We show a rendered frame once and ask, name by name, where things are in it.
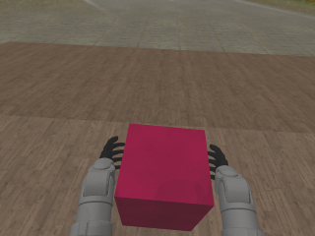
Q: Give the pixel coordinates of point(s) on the right robot forearm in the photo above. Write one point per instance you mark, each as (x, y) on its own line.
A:
(237, 208)

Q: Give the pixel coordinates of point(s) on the left robot forearm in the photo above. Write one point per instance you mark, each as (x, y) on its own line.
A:
(96, 201)

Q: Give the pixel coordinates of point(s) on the carton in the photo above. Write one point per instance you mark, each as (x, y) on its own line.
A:
(164, 180)

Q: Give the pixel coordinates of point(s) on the right robot hand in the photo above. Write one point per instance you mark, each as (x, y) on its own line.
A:
(219, 159)

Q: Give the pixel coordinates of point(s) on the left robot hand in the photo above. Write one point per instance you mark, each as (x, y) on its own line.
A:
(108, 151)

